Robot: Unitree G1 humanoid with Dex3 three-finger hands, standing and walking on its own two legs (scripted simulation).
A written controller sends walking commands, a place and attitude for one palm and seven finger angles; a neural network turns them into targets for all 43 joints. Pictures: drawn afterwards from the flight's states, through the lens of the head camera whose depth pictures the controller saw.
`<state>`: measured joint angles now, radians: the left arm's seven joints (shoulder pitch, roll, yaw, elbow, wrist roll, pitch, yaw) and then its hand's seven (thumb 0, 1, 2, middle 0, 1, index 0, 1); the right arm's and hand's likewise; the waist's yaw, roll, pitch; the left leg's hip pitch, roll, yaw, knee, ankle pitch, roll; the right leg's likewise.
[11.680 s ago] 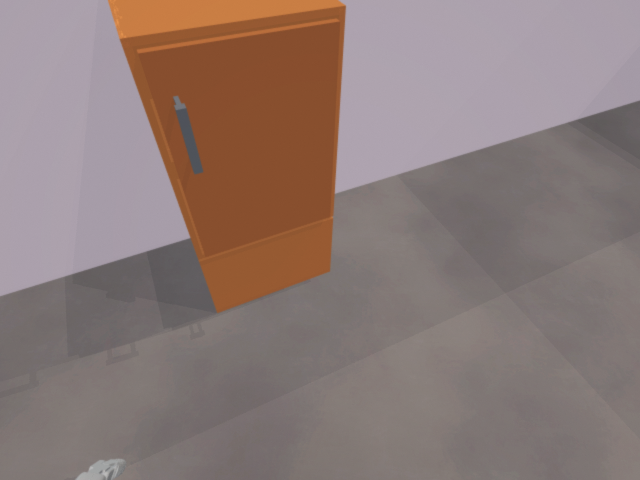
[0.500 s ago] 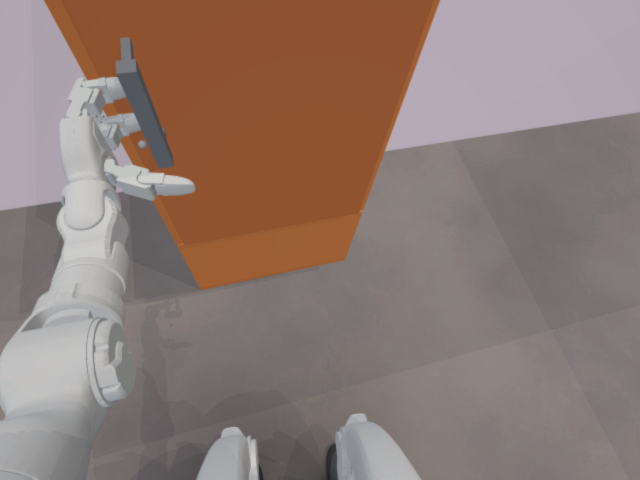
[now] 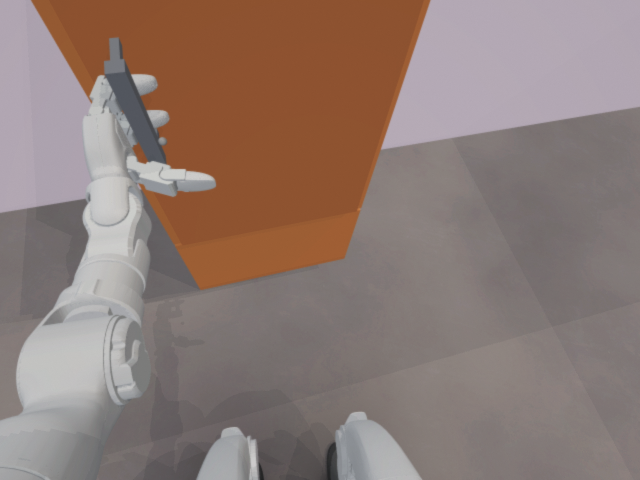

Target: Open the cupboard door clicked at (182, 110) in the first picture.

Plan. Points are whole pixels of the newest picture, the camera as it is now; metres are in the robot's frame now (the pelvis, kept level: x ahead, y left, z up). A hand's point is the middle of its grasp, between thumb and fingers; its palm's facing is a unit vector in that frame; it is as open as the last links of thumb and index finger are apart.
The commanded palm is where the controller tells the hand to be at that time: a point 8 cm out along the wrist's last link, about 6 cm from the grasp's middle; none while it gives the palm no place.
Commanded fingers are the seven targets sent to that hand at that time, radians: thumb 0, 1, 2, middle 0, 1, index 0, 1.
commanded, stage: slide the fingers in behind the handle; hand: left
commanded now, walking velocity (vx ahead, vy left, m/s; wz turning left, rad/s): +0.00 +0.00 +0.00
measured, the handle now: (138, 109) +0.56 +0.18 +0.07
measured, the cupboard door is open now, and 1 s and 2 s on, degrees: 0 0 33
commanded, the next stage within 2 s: close the thumb around the handle in 0.36 s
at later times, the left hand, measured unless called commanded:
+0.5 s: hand (161, 142) +0.52 +0.15 +0.06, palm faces +0.16 -0.99 -0.01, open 14.0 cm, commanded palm +0.48 +0.20 +0.07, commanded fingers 0.00 -0.33 0.37 -0.31 -1.22 -0.31 -1.22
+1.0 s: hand (160, 143) +0.52 +0.15 +0.06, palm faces +0.16 -0.99 -0.01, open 6.8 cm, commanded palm +0.48 +0.19 +0.07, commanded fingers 0.00 0.90 0.90 -0.40 -1.35 -0.40 -1.35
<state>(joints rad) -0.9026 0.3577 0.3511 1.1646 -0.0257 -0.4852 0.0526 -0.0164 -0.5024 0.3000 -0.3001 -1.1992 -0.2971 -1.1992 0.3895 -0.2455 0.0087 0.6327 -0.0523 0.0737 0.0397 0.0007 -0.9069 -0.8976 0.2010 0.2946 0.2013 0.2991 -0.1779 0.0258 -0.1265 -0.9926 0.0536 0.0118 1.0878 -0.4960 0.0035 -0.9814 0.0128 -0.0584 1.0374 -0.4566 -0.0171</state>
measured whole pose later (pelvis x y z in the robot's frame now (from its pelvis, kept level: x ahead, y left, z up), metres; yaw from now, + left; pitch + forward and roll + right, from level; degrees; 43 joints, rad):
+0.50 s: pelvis +0.00 +0.00 +0.00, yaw +0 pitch +23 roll -2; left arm -0.92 0.36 0.36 1.19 -0.02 -0.49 0.06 -0.02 -0.50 0.30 -0.30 -1.20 -0.30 -1.20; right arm 0.38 -0.25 0.01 0.63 -0.05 0.07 0.04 0.00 -0.91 -0.90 0.20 0.29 0.20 0.30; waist -0.18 0.03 -0.13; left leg -1.00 0.05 0.01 1.09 -0.50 0.01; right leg -0.99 0.01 -0.06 1.04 -0.46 -0.02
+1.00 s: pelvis +0.00 +0.00 +0.00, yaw +0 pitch +23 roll -2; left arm -0.90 0.35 0.35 1.17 -0.03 -0.48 0.06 0.00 0.53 0.74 -0.37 -1.31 -0.37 -1.31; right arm 0.39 -0.24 0.01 0.64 -0.05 0.08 0.04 0.00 -0.91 -0.90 0.20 0.29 0.20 0.30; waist -0.17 0.03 -0.13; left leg -0.99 0.05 0.01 1.09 -0.50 0.01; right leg -0.98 0.01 -0.05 1.03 -0.46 -0.01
